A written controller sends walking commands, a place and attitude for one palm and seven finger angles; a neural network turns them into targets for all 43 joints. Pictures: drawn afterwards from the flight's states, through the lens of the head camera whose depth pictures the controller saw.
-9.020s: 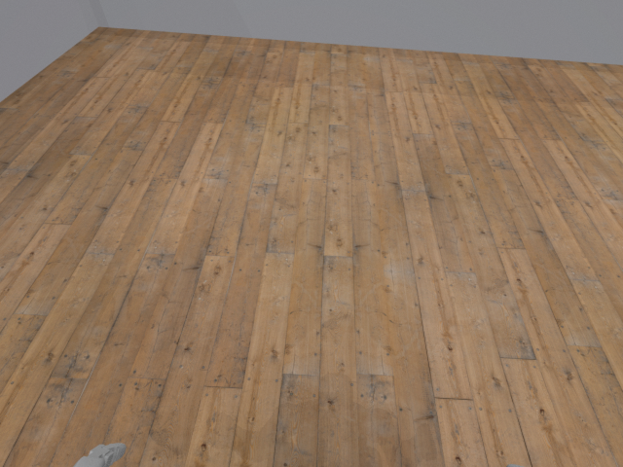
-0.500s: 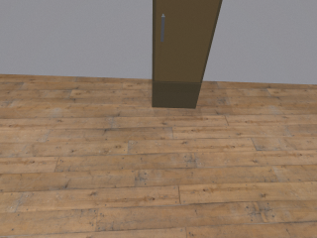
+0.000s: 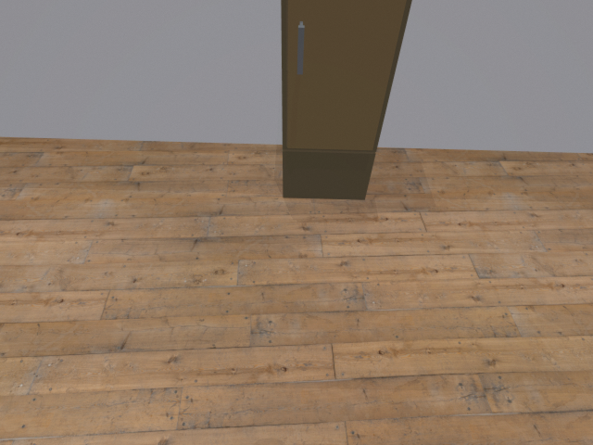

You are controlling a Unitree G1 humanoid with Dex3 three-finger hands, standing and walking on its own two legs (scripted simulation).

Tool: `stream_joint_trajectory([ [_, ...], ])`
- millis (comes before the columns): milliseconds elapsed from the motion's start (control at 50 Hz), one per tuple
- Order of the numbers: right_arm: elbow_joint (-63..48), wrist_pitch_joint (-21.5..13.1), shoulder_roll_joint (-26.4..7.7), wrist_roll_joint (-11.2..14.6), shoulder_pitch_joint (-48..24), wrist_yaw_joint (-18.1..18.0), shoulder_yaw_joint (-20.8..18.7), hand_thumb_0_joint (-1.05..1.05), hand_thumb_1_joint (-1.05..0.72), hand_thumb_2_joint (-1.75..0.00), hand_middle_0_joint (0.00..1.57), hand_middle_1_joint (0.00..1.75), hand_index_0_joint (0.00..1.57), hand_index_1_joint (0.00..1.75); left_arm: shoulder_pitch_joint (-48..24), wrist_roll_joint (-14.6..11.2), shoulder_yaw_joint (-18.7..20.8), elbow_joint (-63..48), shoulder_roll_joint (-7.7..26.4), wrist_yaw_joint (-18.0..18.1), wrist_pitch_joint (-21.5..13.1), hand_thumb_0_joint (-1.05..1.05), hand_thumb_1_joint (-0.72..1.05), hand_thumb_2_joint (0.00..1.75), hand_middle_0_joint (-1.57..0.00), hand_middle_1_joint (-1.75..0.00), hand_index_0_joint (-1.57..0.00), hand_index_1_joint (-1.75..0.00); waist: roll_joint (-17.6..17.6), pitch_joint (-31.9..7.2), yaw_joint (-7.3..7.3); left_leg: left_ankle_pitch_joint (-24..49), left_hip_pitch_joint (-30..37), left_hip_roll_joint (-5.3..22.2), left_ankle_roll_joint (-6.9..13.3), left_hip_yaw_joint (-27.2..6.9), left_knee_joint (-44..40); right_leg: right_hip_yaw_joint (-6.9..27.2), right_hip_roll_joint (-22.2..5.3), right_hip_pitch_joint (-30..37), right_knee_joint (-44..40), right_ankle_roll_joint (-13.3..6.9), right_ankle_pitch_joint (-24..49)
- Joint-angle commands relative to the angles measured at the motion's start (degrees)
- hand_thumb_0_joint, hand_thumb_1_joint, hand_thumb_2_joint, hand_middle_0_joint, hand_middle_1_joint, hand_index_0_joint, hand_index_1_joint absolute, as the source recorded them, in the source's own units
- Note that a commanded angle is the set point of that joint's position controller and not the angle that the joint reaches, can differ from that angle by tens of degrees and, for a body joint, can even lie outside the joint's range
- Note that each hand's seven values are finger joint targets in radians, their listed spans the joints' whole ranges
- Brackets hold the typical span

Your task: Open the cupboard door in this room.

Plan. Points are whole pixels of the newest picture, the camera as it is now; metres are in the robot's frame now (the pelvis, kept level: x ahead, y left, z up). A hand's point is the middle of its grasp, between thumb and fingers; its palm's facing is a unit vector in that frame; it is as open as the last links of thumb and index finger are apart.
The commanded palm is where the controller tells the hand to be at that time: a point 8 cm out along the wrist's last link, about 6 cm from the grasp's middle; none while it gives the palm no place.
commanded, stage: look at it before walking up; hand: left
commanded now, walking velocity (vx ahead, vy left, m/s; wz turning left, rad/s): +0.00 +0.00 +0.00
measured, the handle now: (300, 48) +1.25 +0.06 -0.03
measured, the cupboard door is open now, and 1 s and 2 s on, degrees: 0 0 0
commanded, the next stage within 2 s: walk to a spot facing it in 0.22 s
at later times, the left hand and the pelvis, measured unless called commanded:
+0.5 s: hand out of the picture +0.04 +0.21 -0.17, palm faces -0.01 -0.97 -0.26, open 7.4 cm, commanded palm none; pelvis +0.01 -0.01 +0.00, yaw -3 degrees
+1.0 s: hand out of the picture +0.15 +0.11 -0.17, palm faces -0.18 -0.97 -0.16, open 7.4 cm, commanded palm none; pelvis +0.17 -0.06 +0.00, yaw -15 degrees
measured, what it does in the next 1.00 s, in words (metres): walks ahead: right foot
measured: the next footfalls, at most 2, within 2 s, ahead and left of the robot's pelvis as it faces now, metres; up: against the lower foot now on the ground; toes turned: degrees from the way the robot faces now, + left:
right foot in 0.72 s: +0.11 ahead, -0.16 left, +0.00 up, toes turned -16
left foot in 1.16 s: +0.43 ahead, +0.03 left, +0.00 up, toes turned -10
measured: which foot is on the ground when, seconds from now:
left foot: down 0.00-0.72, up 0.74-1.00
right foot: down 0.00-0.54, up 0.56-0.70, down 0.72-1.00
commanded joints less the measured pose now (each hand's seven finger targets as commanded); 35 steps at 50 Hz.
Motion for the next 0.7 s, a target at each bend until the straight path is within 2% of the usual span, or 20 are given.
stream_joint_trajectory([
  [0,-1.53,-0.91,-7.90,0.05,1.95,-0.19,-1.44,0.00,-0.90,-0.90,0.20,0.30,0.20,0.30,2.43,0.04,1.29,-1.84,7.69,0.28,-0.72,0.00,0.90,0.90,-0.20,-0.30,-0.20,-0.30,-0.07,1.99,0.04,7.36,-2.12,6.04,0.99,-6.45,-4.88,5.68,-4.91,-1.22,-4.59,-1.63,6.98],
  [300,-3.60,-1.30,-14.94,-0.05,-4.48,0.14,-2.02,0.00,-0.90,-0.90,0.20,0.30,0.20,0.30,-3.70,0.11,2.25,-3.77,14.56,-0.48,-1.37,0.00,0.90,0.90,-0.20,-0.30,-0.20,-0.30,0.20,-2.11,-0.06,11.78,1.04,6.90,0.98,-7.13,-5.12,6.00,-5.92,1.61,-5.67,-2.25,12.80],
  [340,-2.73,-0.82,-11.54,-0.41,-3.22,0.16,-1.21,0.00,-0.90,-0.90,0.20,0.30,0.20,0.30,-2.64,-0.07,1.51,-2.87,11.00,-0.51,-0.67,0.00,0.90,0.90,-0.20,-0.30,-0.20,-0.30,0.55,-1.95,-0.29,7.90,1.89,7.01,0.10,-5.39,-4.20,6.71,-5.42,0.24,-5.72,-1.87,9.38],
  [360,-2.74,-0.42,-10.14,-0.59,-1.75,0.22,-1.01,0.00,-0.90,-0.90,0.20,0.30,0.20,0.30,-1.53,0.00,1.43,-2.73,9.79,-0.59,-0.03,0.00,0.90,0.90,-0.20,-0.30,-0.20,-0.30,0.78,-1.86,-0.30,3.62,1.91,6.87,-0.10,-4.45,-2.92,6.95,-4.95,-0.93,-4.57,-1.97,4.78],
  [380,-2.87,-0.04,-9.57,-0.69,-1.29,0.27,-1.11,0.00,-0.90,-0.90,0.20,0.30,0.20,0.30,-1.21,0.12,1.49,-2.75,9.50,-0.84,0.60,0.00,0.90,0.90,-0.20,-0.30,-0.20,-0.30,1.16,-0.36,-0.38,-1.88,0.93,6.92,-0.21,-3.68,-2.56,7.46,-4.54,-3.04,-4.17,-2.09,-1.24],
  [420,-4.21,0.64,-10.74,-1.00,-1.42,0.37,-1.67,0.00,-0.90,-0.90,0.20,0.30,0.20,0.30,-1.28,0.44,2.18,-3.90,10.42,-1.58,1.42,0.00,0.90,0.90,-0.20,-0.30,-0.20,-0.30,0.92,3.92,-0.50,-13.87,-2.28,7.39,0.11,-4.04,-3.15,8.86,-3.40,-8.25,-3.69,-2.61,-12.83],
  [460,-5.98,0.98,-12.87,-1.13,-1.47,0.48,-2.64,0.00,-0.90,-0.90,0.20,0.30,0.20,0.30,-1.42,0.77,2.91,-5.65,11.04,-2.29,1.85,0.00,0.90,0.90,-0.20,-0.30,-0.20,-0.30,2.69,6.69,-0.64,-22.65,-3.48,9.42,1.41,-6.67,-4.11,8.93,-1.42,-13.84,0.06,-2.82,-19.31],
  [480,-6.55,0.87,-14.03,-1.18,-0.65,0.45,-3.11,0.00,-0.90,-0.90,0.20,0.30,0.20,0.30,-1.60,0.82,3.10,-6.80,10.36,-2.63,1.83,0.00,0.90,0.90,-0.20,-0.30,-0.20,-0.30,5.24,7.58,-1.07,-26.13,-2.81,11.69,2.75,-9.27,-6.07,7.36,0.25,-17.25,4.59,-2.52,-19.28],
  [500,-6.77,0.59,-15.51,-1.18,0.49,0.40,-3.64,0.00,-0.90,-0.90,0.20,0.30,0.20,0.30,-2.00,0.81,3.11,-7.84,9.21,-3.01,1.78,0.00,0.90,0.90,-0.20,-0.30,-0.20,-0.30,9.55,7.03,-1.70,-29.07,-1.30,15.87,4.73,-13.26,-9.64,3.61,2.37,-19.70,12.99,-1.90,-15.68],
  [520,-6.86,0.08,-16.61,-1.15,1.64,0.30,-4.28,0.00,-0.90,-0.90,0.20,0.30,0.20,0.30,-4.02,0.85,3.20,-9.32,8.00,-3.36,1.77,0.00,0.90,0.90,-0.20,-0.30,-0.20,-0.30,12.71,6.95,-2.55,-27.76,0.70,20.49,7.20,-16.85,-12.39,1.82,2.15,-23.14,22.57,-1.50,-13.52],
  [540,-6.67,-0.50,-16.65,-1.24,3.02,0.27,-4.41,0.00,-0.90,-0.90,0.20,0.30,0.20,0.30,-6.66,0.90,3.37,-11.08,7.56,-3.69,1.58,0.00,0.90,0.90,-0.20,-0.30,-0.20,-0.30,11.40,6.44,-3.48,-21.62,4.64,22.47,9.12,-17.98,-12.77,3.74,0.06,-28.10,26.70,-1.40,-15.80],
  [560,-6.76,-0.95,-16.52,-1.20,3.96,0.28,-4.55,0.00,-0.90,-0.90,0.20,0.30,0.20,0.30,-7.75,0.86,3.51,-12.03,7.72,-3.98,1.24,0.00,0.90,0.90,-0.20,-0.30,-0.20,-0.30,10.43,4.97,-3.61,-16.56,8.14,23.32,9.81,-17.33,-11.61,4.64,-1.28,-30.87,28.24,-1.22,-16.06],
  [580,-6.86,-1.22,-15.89,-1.36,3.68,0.25,-4.67,0.00,-0.90,-0.90,0.20,0.30,0.20,0.30,-8.69,0.90,3.84,-12.71,7.30,-4.15,0.92,0.00,0.90,0.90,-0.20,-0.30,-0.20,-0.30,8.70,5.24,-3.42,-11.01,8.07,23.43,9.52,-14.33,-10.52,4.70,-2.53,-30.90,28.03,-0.95,-15.81],
  [600,-7.26,-1.38,-15.53,-1.53,2.58,0.29,-4.62,0.00,-0.90,-0.90,0.20,0.30,0.20,0.30,-8.57,0.85,3.92,-13.14,6.83,-4.27,0.65,0.00,0.90,0.90,-0.20,-0.30,-0.20,-0.30,7.96,4.47,-2.75,-5.97,7.04,22.93,8.64,-11.44,-8.81,4.76,-3.38,-28.31,25.57,-0.83,-15.48],
  [640,-8.19,-1.39,-15.22,-1.65,-0.94,0.40,-4.54,0.00,-0.90,-0.90,0.20,0.30,0.20,0.30,-3.72,0.68,3.99,-11.88,5.80,-4.42,0.34,0.00,0.90,0.90,-0.20,-0.30,-0.20,-0.30,6.50,1.77,0.03,-1.45,2.62,20.29,5.93,-4.33,-4.05,2.33,-2.48,-17.59,18.14,-1.00,-13.16],
  [660,-8.64,-1.28,-14.95,-1.58,-3.03,0.43,-4.42,0.00,-0.90,-0.90,0.20,0.30,0.20,0.30,1.94,0.70,4.26,-9.96,5.98,-4.41,0.23,0.00,0.90,0.90,-0.20,-0.30,-0.20,-0.30,2.98,-0.75,2.97,-1.92,-1.65,17.60,3.87,-0.60,2.82,0.21,-0.38,-8.22,12.52,-1.32,-7.57],
  [680,-9.44,-1.28,-14.02,-1.15,-5.17,0.72,-4.19,0.00,-0.90,-0.90,0.20,0.30,0.20,0.30,11.39,0.96,4.73,-6.87,8.10,-4.08,-0.18,0.00,0.90,0.90,-0.20,-0.30,-0.20,-0.30,-4.26,-4.20,7.64,-0.53,-7.62,12.95,1.68,3.74,16.91,0.23,1.54,3.87,5.05,-1.79,-1.87],
])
